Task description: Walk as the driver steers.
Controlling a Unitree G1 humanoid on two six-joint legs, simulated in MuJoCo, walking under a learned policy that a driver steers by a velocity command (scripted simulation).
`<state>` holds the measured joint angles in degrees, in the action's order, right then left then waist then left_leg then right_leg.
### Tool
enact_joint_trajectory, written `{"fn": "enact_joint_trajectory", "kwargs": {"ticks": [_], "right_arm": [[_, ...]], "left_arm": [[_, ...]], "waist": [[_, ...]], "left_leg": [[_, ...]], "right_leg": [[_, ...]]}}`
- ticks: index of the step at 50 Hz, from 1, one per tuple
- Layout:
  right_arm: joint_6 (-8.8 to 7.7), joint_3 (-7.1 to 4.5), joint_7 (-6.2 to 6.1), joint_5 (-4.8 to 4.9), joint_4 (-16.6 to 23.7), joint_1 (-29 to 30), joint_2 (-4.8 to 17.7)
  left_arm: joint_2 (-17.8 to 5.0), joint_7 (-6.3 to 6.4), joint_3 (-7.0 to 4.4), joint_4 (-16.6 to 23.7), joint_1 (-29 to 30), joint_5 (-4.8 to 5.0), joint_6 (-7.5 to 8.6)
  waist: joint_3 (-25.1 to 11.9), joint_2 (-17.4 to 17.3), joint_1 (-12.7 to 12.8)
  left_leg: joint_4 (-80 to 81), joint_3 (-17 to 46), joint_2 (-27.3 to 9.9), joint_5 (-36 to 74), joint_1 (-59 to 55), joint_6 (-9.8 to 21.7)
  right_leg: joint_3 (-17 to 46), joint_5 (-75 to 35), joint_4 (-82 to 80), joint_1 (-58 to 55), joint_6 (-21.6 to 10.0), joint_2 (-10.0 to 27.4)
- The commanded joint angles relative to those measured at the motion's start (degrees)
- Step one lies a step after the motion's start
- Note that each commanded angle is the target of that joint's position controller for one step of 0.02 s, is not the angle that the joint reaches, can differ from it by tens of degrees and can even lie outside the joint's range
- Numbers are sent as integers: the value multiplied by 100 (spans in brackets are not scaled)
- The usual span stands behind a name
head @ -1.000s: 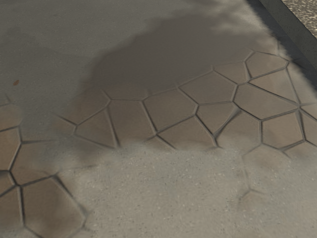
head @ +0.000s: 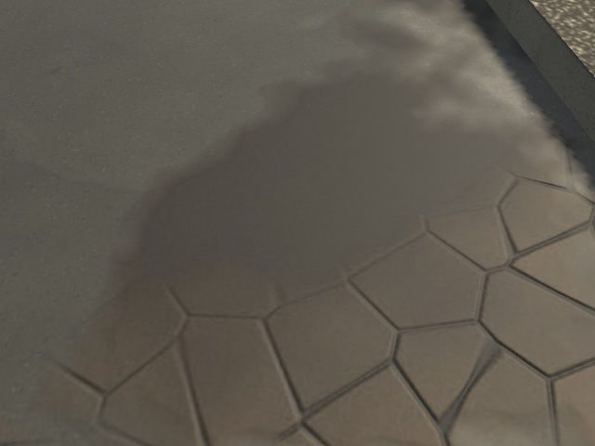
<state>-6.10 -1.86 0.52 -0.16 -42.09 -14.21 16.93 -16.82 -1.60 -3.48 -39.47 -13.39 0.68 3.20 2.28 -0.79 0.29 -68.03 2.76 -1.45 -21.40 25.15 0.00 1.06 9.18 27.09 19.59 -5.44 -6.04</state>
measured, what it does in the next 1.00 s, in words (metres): walks ahead: left foot, then right foot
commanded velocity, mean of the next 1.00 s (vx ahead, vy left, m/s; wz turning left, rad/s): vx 0.50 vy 0.00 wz -0.07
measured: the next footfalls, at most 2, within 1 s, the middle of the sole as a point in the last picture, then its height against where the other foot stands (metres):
left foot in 0.32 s outside the picture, level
right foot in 0.78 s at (389, 415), level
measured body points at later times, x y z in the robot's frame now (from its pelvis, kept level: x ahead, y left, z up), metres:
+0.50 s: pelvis +0.28 +0.04 +0.01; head +0.30 +0.05 +0.46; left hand +0.46 +0.28 -0.11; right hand +0.31 -0.25 -0.10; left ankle +0.33 +0.14 -0.73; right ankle +0.22 -0.08 -0.65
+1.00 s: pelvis +0.51 -0.05 +0.01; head +0.52 -0.05 +0.46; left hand +0.59 +0.23 -0.10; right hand +0.63 -0.33 -0.10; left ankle +0.56 +0.11 -0.66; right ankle +0.48 -0.15 -0.73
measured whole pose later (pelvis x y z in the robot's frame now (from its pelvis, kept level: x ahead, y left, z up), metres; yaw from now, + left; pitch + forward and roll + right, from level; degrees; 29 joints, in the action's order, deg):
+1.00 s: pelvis +0.51 -0.05 +0.01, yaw +0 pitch +1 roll -2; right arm -1.6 -4.2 0.2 1.4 -41.8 -14.1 18.7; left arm -15.0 -0.4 -3.6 -43.7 -16.8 -0.6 5.1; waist 0.6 -3.1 1.8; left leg -61.1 3.2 -4.5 -14.0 35.9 -1.0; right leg -5.5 11.5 18.0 7.5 -1.4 -0.9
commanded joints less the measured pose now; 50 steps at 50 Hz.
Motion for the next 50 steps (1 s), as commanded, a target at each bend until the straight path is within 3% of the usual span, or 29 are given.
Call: {"fn": "enact_joint_trajectory", "kwargs": {"ticks": [1, 3, 6, 10, 13, 15, 16, 17, 18, 19, 20, 21, 22, 24, 27, 29, 34, 36, 37, 38, 39, 40, 41, 42, 43, 44, 46, 50], "right_arm": [[-56, -193, -22, -87, 559, 72, 652], [29, -142, -61, -98, 594, 186, 513], [25, -52, -61, -92, 735, 870, 303], [-49, -95, 11, 40, 872, 1446, 425], [-114, -221, 47, 70, 852, 1298, 665], [-164, -326, 26, 18, 641, 541, 788], [-192, -394, -8, -93, 584, -144, 1012], [-124, -540, -4, -167, 366, -775, 1538], [-85, -506, 62, 20, 246, -995, 1212], [-73, -398, 55, 59, 308, -707, 824], [-35, -338, 48, 3, 351, -408, 690], [-12, -289, 51, -30, 322, -221, 573], [-16, -245, 38, -62, 295, -124, 481], [-18, -214, 51, -13, 215, -136, 427], [25, -288, 20, 96, 120, -217, 717], [81, -336, -17, 131, 46, -304, 870], [204, -359, -53, 206, -158, -762, 950], [252, -370, -80, 210, -169, -732, 969], [267, -343, -88, 189, -166, -733, 874], [256, -278, -84, 147, -126, -680, 671], [226, -137, -77, 22, 33, -634, 256], [142, -62, -92, 170, 232, -1243, 27], [150, -200, -114, 280, 118, -1072, 592], [178, -276, -102, 275, 166, -657, 791], [221, -284, -105, 229, 143, -535, 710], [260, -296, -94, 180, 176, -412, 637], [355, -277, -50, 185, 231, -357, 410], [422, -220, 11, 134, 475, 42, 215]], "left_arm": [[-692, 83, -175, 433, -17, -30, 45], [-829, 146, -212, 397, -42, -13, 51], [-946, 227, -255, 287, -241, 48, 1], [-959, 262, -269, 128, -652, 101, -84], [-907, 277, -272, 121, -629, 86, -119], [-655, 260, -197, 132, -574, 29, -127], [-317, 228, -68, 181, -640, -33, -103], [41, 218, 50, 242, -1489, 86, -41], [-370, 231, 9, 164, -1530, 161, -9], [-774, 232, -97, 194, -905, 159, -13], [-794, 244, -104, 306, -413, 85, -21], [-721, 232, -98, 403, -115, -1, 2], [-630, 203, -103, 427, -87, -13, 16], [-415, 164, -55, 415, -167, -33, 36], [-177, 144, 59, 542, 236, -108, 104], [-84, 105, 116, 592, 621, -91, 162], [-312, 28, 51, 725, 1233, 14, 263], [-441, 31, -22, 692, 1062, 26, 308], [-537, 59, -86, 588, 739, 12, 314], [-732, 116, -182, 486, 186, -40, 321], [-1128, 183, -289, 387, -760, -130, 299], [-1499, 155, -380, 249, -1036, -157, 191], [-1015, 132, -287, 220, -930, -90, 184], [-700, 132, -192, 230, -686, -54, 194], [-522, 116, -124, 242, -349, -83, 204], [-366, 101, -85, 210, -115, -107, 209], [-317, 107, -95, 134, 97, -138, 261], [-564, 151, -206, -84, 35, -120, 322]], "waist": [[-442, 277, -124], [-321, 310, -142], [-249, 450, 127], [-315, 590, 376], [-339, 749, 203], [-618, 773, -178], [-1261, 335, -465], [-1989, -1335, -253], [-1856, -1559, -380], [-1042, -848, -526], [-618, -438, -484], [-270, -314, -410], [-186, -442, -262], [-210, -616, -118], [-180, -521, -162], [-158, -465, -274], [-151, -486, -411], [-204, -516, -192], [-338, -488, -12], [-644, -407, 289], [-1442, 401, 680], [-1887, 2018, 404], [-1373, 1370, 499], [-767, 1000, 503], [-518, 744, 339], [-281, 742, 222], [-105, 807, 39], [-27, 493, 18]], "left_leg": [[515, 169, -384, 301, 1124, -225], [1180, 13, -337, 644, 962, -416], [2609, -65, -104, 1946, 530, -509], [3648, 104, 159, 2521, 151, -455], [3961, 285, 138, 1969, -102, -216], [4258, 116, 58, 1884, -1110, 92], [4189, 789, -686, 1640, -2313, 445], [4520, 3198, -1902, 608, -4236, 1451], [5082, 4547, -2225, -987, -4313, 1648], [5211, 3865, -1966, -1224, -3660, 1403], [5213, 3053, -1701, -623, -3029, 1221], [5320, 2497, -1462, 69, -2477, 1198], [5424, 2099, -1278, 592, -2142, 1149], [5591, 1725, -1025, 1280, -1823, 1211], [5737, 1373, -961, 1962, -1607, 1366], [5733, 1100, -831, 2042, -1396, 1292], [5449, 1328, -922, 1718, -1435, 1114], [5157, 1495, -936, 1512, -1421, 952], [4852, 1457, -792, 1558, -1286, 834], [4120, 1269, -480, 1645, -952, 644], [2349, 769, -43, 538, -130, 381], [784, 213, 403, -1278, 1517, 156], [-15, 479, 62, -1064, 2090, 100], [-196, 479, -101, -557, 2235, 105], [-141, 409, -256, -138, 2035, 59], [30, 397, -371, 135, 1934, 21], [233, 333, -519, 477, 1567, -32], [1020, 277, -569, 1202, 1663, -159]], "right_leg": [[2014, -1426, -1373, -1050, -1267, 1532], [1604, -1690, -1445, -522, -1212, 1348], [1229, -1240, -1340, -163, -878, 968], [1713, -490, -1012, -509, -674, 1094], [2292, -234, -505, -990, -520, 1318], [2139, -576, 190, -980, -304, 1111], [1747, -204, 1494, -556, -111, 811], [911, 1606, 3443, 1318, 331, -40], [931, 2409, 4386, 2308, 420, 194], [1019, 1909, 4697, 2577, 421, 427], [794, 1513, 4634, 2502, 424, 616], [722, 1248, 4321, 2436, 421, 749], [677, 1036, 4022, 2193, 412, 920], [413, 936, 3499, 1835, 455, 1014], [180, 622, 2295, 1628, 591, 1011], [115, -31, 1406, 1214, 666, 895], [185, -726, 340, 455, 704, 640], [186, -669, -22, -114, 574, 636], [133, -584, -178, -703, 470, 640], [310, -443, -230, -1592, 293, 907], [1382, -261, -196, -2971, -65, 2037], [3586, 1003, -769, -3919, -878, 3138], [3838, 2054, -1064, -3503, -906, 2992], [3007, 1827, -1133, -2968, -705, 2746], [2371, 1188, -1259, -2454, -575, 2469], [1902, 625, -1399, -2057, -542, 2287], [1163, -172, -1678, -1499, -473, 2098], [320, -1168, -1889, -1437, -584, 2124]]}}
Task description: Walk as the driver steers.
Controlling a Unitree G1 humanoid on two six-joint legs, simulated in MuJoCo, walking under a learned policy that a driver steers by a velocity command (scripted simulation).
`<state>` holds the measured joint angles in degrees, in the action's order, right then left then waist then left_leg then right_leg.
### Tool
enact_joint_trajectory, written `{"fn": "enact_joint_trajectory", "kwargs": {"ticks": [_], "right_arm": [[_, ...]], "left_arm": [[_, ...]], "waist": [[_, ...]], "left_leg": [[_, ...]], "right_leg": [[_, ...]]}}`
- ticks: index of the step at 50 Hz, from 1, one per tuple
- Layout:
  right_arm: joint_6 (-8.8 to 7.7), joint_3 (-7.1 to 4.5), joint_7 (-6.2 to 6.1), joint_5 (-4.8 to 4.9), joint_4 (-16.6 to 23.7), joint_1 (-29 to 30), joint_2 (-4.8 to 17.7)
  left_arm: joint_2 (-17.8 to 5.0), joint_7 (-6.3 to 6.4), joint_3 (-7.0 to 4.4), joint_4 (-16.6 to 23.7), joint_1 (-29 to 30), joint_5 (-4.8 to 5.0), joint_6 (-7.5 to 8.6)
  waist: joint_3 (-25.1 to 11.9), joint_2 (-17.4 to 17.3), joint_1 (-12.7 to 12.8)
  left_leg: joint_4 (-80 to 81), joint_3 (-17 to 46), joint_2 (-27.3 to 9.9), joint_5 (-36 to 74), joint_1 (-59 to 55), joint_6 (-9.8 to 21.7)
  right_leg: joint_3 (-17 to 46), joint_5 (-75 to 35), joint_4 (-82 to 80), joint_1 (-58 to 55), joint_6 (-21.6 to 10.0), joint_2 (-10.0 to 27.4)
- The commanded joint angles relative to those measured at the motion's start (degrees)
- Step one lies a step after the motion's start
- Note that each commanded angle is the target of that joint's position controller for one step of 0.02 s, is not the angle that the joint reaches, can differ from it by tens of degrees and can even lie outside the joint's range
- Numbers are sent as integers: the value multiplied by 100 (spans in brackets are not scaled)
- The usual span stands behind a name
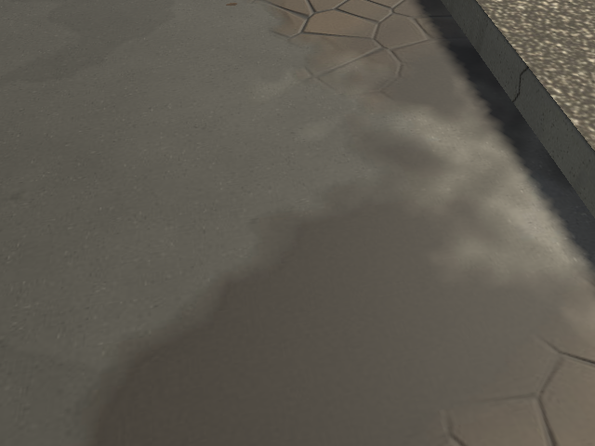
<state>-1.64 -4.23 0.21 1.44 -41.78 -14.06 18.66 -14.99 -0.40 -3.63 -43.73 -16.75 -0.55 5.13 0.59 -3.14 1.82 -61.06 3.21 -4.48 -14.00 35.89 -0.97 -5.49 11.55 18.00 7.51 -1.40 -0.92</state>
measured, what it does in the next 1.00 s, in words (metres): walks ahead, turning left: left foot, then right foot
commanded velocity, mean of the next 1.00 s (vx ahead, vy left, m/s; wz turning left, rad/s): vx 0.50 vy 0.00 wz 0.40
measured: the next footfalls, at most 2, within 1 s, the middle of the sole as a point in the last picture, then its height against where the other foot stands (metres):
left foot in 0.26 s outside the picture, level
right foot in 0.76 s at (304, 397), level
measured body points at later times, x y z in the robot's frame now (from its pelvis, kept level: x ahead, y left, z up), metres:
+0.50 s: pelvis +0.26 +0.09 +0.00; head +0.29 +0.11 +0.45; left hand +0.34 +0.40 -0.10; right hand +0.43 -0.15 -0.10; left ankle +0.25 +0.16 -0.75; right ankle +0.38 -0.08 -0.67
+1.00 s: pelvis +0.53 +0.12 +0.00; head +0.56 +0.12 +0.45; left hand +0.46 +0.39 -0.11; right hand +0.80 -0.04 -0.09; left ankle +0.52 +0.29 -0.69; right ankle +0.58 +0.04 -0.75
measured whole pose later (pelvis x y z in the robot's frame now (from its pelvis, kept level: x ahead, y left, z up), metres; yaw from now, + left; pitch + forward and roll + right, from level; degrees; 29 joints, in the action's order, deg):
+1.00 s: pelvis +0.53 +0.12 +0.00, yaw +23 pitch +1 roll +0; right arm -4.5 -2.7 -0.1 -0.7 -38.3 -10.0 16.7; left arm -15.1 -1.1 -2.6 -45.6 -20.4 0.7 4.1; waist 1.7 -1.8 3.3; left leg -51.2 3.5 -2.2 -16.4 31.2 -0.8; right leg 4.9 9.3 19.7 11.3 -3.4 -4.5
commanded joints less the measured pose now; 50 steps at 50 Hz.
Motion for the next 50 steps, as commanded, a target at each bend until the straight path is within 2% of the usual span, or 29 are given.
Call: {"fn": "enact_joint_trajectory", "kwargs": {"ticks": [1, 5, 9, 11, 12, 13, 14, 15, 16, 17, 18, 19, 20, 22, 24, 28, 32, 35, 36, 37, 38, 39, 40, 41, 42, 43, 44, 46, 50], "right_arm": [[-30, 37, 76, -23, 489, 150, 10], [-60, 96, 224, -22, 742, 876, -35], [-28, 54, 324, -16, 1037, 1319, 115], [9, -56, 331, -48, 1065, 1039, 318], [30, -182, 312, -47, 918, 385, 513], [68, -381, 230, -22, 643, -592, 861], [116, -531, 98, 21, 543, -1113, 1458], [13, -484, 140, 12, 786, -897, 1677], [-73, -337, 190, -22, 784, -877, 1135], [-135, -272, 188, -48, 734, -703, 935], [-159, -229, 175, -47, 759, -325, 806], [-168, -174, 157, -84, 823, -19, 637], [-168, -141, 134, -141, 902, 148, 571], [-205, -153, 88, -132, 868, 176, 597], [-217, -178, 13, -107, 767, 30, 687], [-164, -199, -89, -45, 574, -296, 746], [-112, -220, -120, 10, 379, -636, 780], [-69, -207, -143, -17, 300, -671, 697], [-53, -195, -138, -41, 269, -642, 654], [-48, -156, -123, -58, 267, -629, 541], [-58, -59, -98, -102, 298, -658, 298], [-105, 32, -104, -66, 355, -1220, 57], [-160, 64, -118, -4, 338, -1500, 116], [-201, -22, -99, 17, 384, -1028, 563], [-233, -37, -87, -8, 491, -387, 647], [-292, -25, -78, -105, 608, 37, 586], [-335, -42, -71, -189, 644, 135, 523], [-375, -13, -43, -221, 647, 50, 324], [-396, 122, -18, -226, 778, 629, 17]], "left_arm": [[-804, 42, -208, 299, 367, 5, 120], [-1040, 82, -271, 123, 181, 75, 62], [-1254, 84, -350, -63, -47, 195, -57], [-1442, 112, -403, -76, -38, 233, -137], [-1480, 131, -407, -65, 18, 256, -189], [-1334, 159, -341, -41, -55, 224, -198], [-787, 145, -156, 157, -322, -22, -154], [-495, 82, 9, 424, -435, -23, 39], [-1068, 15, -129, 505, 239, 198, 174], [-1070, -8, -112, 609, 515, 288, 253], [-984, 46, -98, 540, 525, 173, 279], [-1035, 83, -140, 493, 466, 49, 248], [-1039, 71, -157, 469, 366, 17, 180], [-897, 71, -135, 442, 310, -36, 71], [-765, 87, -93, 529, 603, -59, 14], [-550, 29, 7, 732, 1492, -15, 51], [-665, -82, -6, 892, 2008, 85, 142], [-836, -139, -78, 844, 1795, 95, 207], [-859, -142, -100, 766, 1529, 91, 226], [-931, -118, -156, 633, 1112, 52, 241], [-1117, -91, -222, 537, 495, -24, 263], [-1579, -78, -334, 437, -220, -108, 249], [-1543, -158, -368, 153, -661, 64, 177], [-1122, -183, -226, 225, -421, 203, 157], [-928, -170, -160, 316, -93, 162, 102], [-873, -166, -124, 350, 99, 95, 55], [-792, -148, -89, 372, 201, 67, 45], [-738, -111, -60, 371, 194, 70, 27], [-1038, 23, -161, 258, -15, 172, -32]], "waist": [[152, 696, -106], [320, 596, 128], [424, 601, 158], [93, 777, -99], [-284, 743, -501], [-796, 563, -961], [-1260, -669, -880], [-2199, -1271, -545], [-1881, -419, -894], [-1126, -310, -783], [-707, 187, -507], [-501, 128, -290], [-437, -1, -131], [-394, -1, -50], [-232, 60, -105], [-34, -97, -441], [59, -160, -612], [-1, -364, -486], [-48, -457, -361], [-218, -458, -169], [-793, -255, 105], [-1657, 885, 86], [-1777, 2182, 103], [-1030, 1460, 174], [-449, 949, 205], [-34, 631, 154], [44, 616, 29], [-85, 867, -118], [-64, 876, -7]], "left_leg": [[667, 186, -263, 760, 524, -50], [1845, -149, -161, 1510, 182, 101], [2383, -422, -11, 986, 92, 401], [2455, -774, 368, 389, -617, 639], [2669, -941, 644, 401, -1522, 806], [2864, -823, 827, 642, -3070, 1024], [3023, 1295, -441, 575, -4890, 1594], [4111, 4477, -1512, -630, -5876, 2583], [4443, 4083, -1398, -851, -5679, 2233], [4448, 3257, -1191, -542, -4948, 2014], [4442, 2649, -926, 33, -4094, 1819], [4497, 2210, -733, 696, -3449, 1721], [4628, 2021, -606, 1038, -3025, 1710], [4770, 1755, -511, 1617, -2583, 1801], [4839, 1472, -373, 1784, -2322, 1774], [4776, 1228, -68, 1132, -2143, 1442], [4489, 1652, -216, 661, -2355, 1343], [4026, 2016, -428, 787, -2845, 1233], [3863, 1987, -465, 1057, -2953, 1177], [3464, 1850, -289, 1642, -2983, 1071], [2409, 1517, 2, 1852, -2780, 892], [565, 858, 704, 781, -1255, 469], [-813, 526, 1059, -1821, 168, 192], [-1217, 708, 676, -1639, 784, 222], [-1182, 498, 439, -1179, 842, 242], [-862, 332, 300, -878, 810, 249], [-429, 334, 129, -599, 594, 240], [202, 220, 82, -429, 139, 141], [1780, -15, 245, 234, -378, -112]], "right_leg": [[758, -1496, -994, -245, -956, 1573], [133, -1553, -1009, -358, -798, 1559], [-185, -2166, -643, -992, -600, 1757], [-414, -4010, 205, -1173, -468, 1726], [-591, -4684, 1167, -1029, -355, 1598], [-718, -4365, 2505, -265, -151, 1367], [-751, -867, 4578, 1756, 178, 844], [500, 2361, 6020, 3299, 348, -164], [1143, 1977, 6207, 3883, 245, 177], [1031, 1479, 5879, 4022, 124, 385], [1027, 1059, 5376, 3713, 117, 624], [1046, 801, 4927, 3306, 151, 767], [1067, 626, 4776, 2966, 188, 822], [964, 435, 4422, 2746, 349, 769], [904, -43, 3821, 2815, 499, 674], [910, -1420, 2122, 2533, 578, 372], [1019, -1626, 1306, 2169, 490, 165], [1053, -1096, 1052, 1897, 288, 175], [918, -967, 960, 1646, 171, 175], [750, -906, 762, 1067, 1, 100], [1093, -880, 860, 11, -318, 512], [2929, -498, 877, -1969, -1138, 1557], [5063, 992, -20, -2614, -1719, 2216], [5077, 1884, -281, -2165, -1554, 2115], [4305, 1656, -310, -1500, -1364, 1865], [3774, 1013, -418, -859, -1310, 1609], [3447, 401, -473, -523, -1249, 1416], [3004, -391, -584, -250, -1218, 1100], [2412, -997, -675, 270, -1241, 905]]}}
Keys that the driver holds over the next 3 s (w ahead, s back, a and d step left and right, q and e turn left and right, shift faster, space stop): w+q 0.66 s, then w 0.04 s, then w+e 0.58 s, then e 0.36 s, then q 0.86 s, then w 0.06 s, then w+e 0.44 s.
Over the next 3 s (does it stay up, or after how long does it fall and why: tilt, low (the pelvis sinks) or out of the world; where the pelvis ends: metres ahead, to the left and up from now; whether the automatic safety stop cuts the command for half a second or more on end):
stays up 0.95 0.30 0.00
